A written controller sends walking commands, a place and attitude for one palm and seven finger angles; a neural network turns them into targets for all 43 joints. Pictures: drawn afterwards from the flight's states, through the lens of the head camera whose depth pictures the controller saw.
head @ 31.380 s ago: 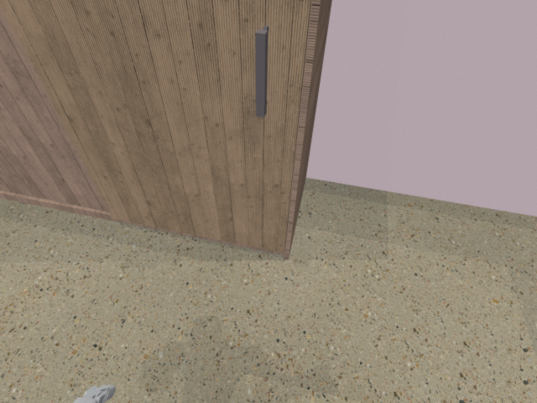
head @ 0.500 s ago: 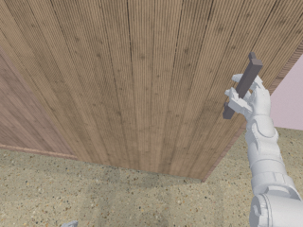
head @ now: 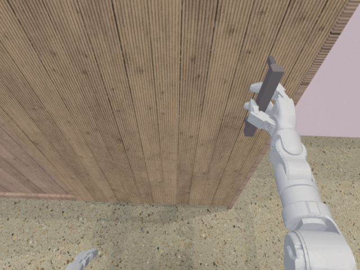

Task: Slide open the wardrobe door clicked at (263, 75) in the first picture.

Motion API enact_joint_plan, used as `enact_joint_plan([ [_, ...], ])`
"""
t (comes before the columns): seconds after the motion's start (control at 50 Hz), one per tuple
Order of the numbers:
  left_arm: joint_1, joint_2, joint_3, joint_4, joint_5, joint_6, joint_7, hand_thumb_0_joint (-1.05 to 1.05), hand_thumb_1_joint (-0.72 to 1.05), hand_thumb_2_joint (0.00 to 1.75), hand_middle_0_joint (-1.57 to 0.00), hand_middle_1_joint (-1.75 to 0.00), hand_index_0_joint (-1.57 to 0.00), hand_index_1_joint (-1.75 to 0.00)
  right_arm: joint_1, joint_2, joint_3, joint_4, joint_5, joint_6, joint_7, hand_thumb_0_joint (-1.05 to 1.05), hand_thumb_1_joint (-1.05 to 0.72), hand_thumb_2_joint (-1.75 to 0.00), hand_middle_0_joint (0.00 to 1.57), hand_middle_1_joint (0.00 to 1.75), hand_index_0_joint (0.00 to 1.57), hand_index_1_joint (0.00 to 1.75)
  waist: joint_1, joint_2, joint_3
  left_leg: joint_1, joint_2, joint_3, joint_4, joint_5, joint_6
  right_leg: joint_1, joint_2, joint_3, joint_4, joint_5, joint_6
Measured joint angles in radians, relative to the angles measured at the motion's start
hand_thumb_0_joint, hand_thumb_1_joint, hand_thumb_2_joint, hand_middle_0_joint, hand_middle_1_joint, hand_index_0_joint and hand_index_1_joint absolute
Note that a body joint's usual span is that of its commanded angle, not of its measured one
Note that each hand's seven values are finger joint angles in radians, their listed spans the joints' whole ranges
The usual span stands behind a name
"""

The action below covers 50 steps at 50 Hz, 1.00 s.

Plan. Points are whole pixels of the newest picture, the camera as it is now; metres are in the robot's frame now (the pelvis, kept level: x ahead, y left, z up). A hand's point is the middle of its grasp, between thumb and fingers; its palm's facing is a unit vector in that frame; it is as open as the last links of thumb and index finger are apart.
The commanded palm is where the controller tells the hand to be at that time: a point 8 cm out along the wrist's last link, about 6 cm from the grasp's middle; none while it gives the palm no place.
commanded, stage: tug the door sideways, standing still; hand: right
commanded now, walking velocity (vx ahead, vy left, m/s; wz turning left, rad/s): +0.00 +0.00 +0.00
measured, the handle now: (258, 100) +0.49 -0.14 +0.11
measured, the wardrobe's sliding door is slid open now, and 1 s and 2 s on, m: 0.00 0.02 0.22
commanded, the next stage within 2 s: step sideways, sliding the door along in 0.44 s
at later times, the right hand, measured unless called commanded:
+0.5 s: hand (245, 114) +0.44 -0.10 +0.12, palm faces +0.00 +1.00 -0.04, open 5.9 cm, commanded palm +0.41 -0.10 +0.12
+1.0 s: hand (240, 112) +0.44 -0.09 +0.12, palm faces +0.13 +0.98 -0.11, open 6.0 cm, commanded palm +0.42 -0.10 +0.12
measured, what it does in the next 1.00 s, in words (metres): shifts its weight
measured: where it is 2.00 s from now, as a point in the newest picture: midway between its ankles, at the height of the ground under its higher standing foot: outside the picture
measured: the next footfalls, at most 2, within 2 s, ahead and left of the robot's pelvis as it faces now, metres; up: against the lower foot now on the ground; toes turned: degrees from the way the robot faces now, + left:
left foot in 1.42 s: +0.15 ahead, +0.32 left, +0.00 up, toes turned +0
right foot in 1.58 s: +0.08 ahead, +0.04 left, +0.00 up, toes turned -13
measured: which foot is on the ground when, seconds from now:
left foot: down 0.00-1.00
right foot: down 0.00-1.00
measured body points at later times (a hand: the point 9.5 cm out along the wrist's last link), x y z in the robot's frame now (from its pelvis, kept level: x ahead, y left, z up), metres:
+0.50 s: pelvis -0.02 +0.00 -0.01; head +0.03 +0.00 +0.44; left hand +0.03 +0.25 -0.13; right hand +0.43 -0.15 +0.12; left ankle -0.03 +0.12 -0.72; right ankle -0.02 -0.12 -0.72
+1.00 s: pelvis +0.00 +0.05 +0.00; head +0.05 +0.07 +0.45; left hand +0.11 +0.29 -0.13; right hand +0.43 -0.14 +0.13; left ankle -0.01 +0.12 -0.72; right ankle -0.04 -0.08 -0.66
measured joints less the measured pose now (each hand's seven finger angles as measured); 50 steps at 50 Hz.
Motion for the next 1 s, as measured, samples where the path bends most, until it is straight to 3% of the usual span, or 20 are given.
enact_joint_plan([
  [0.24,0.058,-0.002,-0.008,0.051,0.007,-0.030,-0.014,0.01,0.90,0.90,-0.20,-0.30,-0.20,-0.30,-0.094,-0.014,0.054,0.143,0.018,-0.056,-0.063,0.01,-0.77,-0.81,0.30,1.40,0.26,1.40,0.011,-0.007,0.012,-0.031,0.005,0.010,0.042,-0.003,0.003,-0.037,0.005,0.013,0.041,0.003,0.000],
  [0.56,0.068,0.010,-0.005,0.081,0.011,-0.079,-0.022,0.01,0.90,0.90,-0.20,-0.30,-0.20,-0.30,-0.154,0.012,0.107,0.216,0.021,-0.103,-0.078,0.00,-0.76,-0.79,0.32,1.39,0.27,1.40,0.007,-0.003,0.014,-0.055,0.012,0.014,0.060,-0.003,0.001,-0.063,0.012,0.019,0.058,0.006,-0.003],
  [0.62,0.024,0.003,-0.012,0.075,-0.014,-0.037,0.022,0.01,0.90,0.90,-0.21,-0.30,-0.20,-0.30,-0.145,-0.002,0.075,0.207,-0.030,-0.093,-0.067,0.00,-0.73,-0.79,0.34,1.37,0.29,1.40,0.014,0.002,0.056,-0.005,0.006,-0.001,0.036,0.007,-0.005,-0.003,0.006,0.002,0.030,0.011,-0.006],
  [0.72,-0.012,-0.012,-0.012,0.044,-0.031,0.003,0.087,0.01,0.90,0.90,-0.20,-0.30,-0.20,-0.30,-0.128,-0.017,0.077,0.205,-0.019,-0.062,-0.089,0.01,-0.71,-0.81,0.37,1.34,0.32,1.40,0.004,0.002,0.091,0.052,-0.006,-0.025,0.038,0.007,0.003,0.078,-0.007,-0.024,0.011,0.002,-0.006],
  [0.78,-0.037,-0.025,-0.013,0.037,-0.025,0.020,0.106,0.01,0.90,0.90,-0.20,-0.30,-0.20,-0.30,-0.118,-0.034,0.071,0.199,-0.005,-0.049,-0.092,0.01,-0.71,-0.82,0.38,1.33,0.32,1.40,-0.007,-0.006,0.122,0.061,-0.027,-0.035,0.109,-0.030,0.017,0.121,-0.024,-0.033,0.031,-0.023,0.002],
  [0.84,-0.051,-0.036,-0.022,0.033,-0.021,0.035,0.109,0.01,0.90,0.90,-0.20,-0.30,-0.20,-0.30,-0.111,-0.045,0.057,0.191,0.001,-0.037,-0.092,0.01,-0.70,-0.83,0.38,1.32,0.31,1.40,-0.021,-0.017,0.151,0.094,-0.049,-0.025,0.082,-0.030,0.032,0.154,-0.041,-0.028,0.047,-0.041,0.022],
  [0.88,-0.060,-0.030,-0.027,0.039,-0.023,0.041,0.106,0.01,0.90,0.90,-0.21,-0.30,-0.20,-0.30,-0.108,-0.043,0.041,0.185,0.000,-0.033,-0.096,0.00,-0.71,-0.83,0.38,1.32,0.30,1.40,-0.018,-0.048,0.172,0.125,-0.069,0.003,0.062,0.009,0.055,0.158,-0.063,-0.004,0.081,-0.055,0.030],
  [0.92,-0.067,-0.027,-0.023,0.058,-0.028,0.045,0.106,0.01,0.90,0.90,-0.21,-0.30,-0.20,-0.30,-0.110,-0.032,0.033,0.182,-0.008,-0.030,-0.101,0.01,-0.71,-0.84,0.37,1.31,0.29,1.40,-0.010,-0.055,0.184,0.150,-0.070,0.032,0.052,-0.018,0.076,0.124,-0.057,0.011,0.185,-0.077,0.009],
  [0.96,-0.075,-0.024,-0.017,0.077,-0.032,0.047,0.104,0.01,0.90,0.90,-0.21,-0.30,-0.20,-0.30,-0.117,-0.018,0.038,0.169,-0.019,-0.022,-0.104,0.01,-0.72,-0.84,0.36,1.30,0.29,1.40,-0.025,-0.028,0.200,0.172,-0.054,0.041,0.029,-0.024,0.087,0.075,-0.018,0.011,0.348,-0.147,0.001],
  [1.0,-0.083,-0.018,-0.013,0.084,-0.025,0.041,0.105,0.01,0.90,0.90,-0.21,-0.30,-0.20,-0.30,-0.118,-0.009,0.053,0.142,-0.026,-0.017,-0.109,0.01,-0.72,-0.85,0.35,1.29,0.29,1.40,-0.046,0.005,0.223,0.196,-0.039,0.038,-0.010,-0.006,0.090,0.055,0.003,-0.018,0.400,-0.155,-0.002],
])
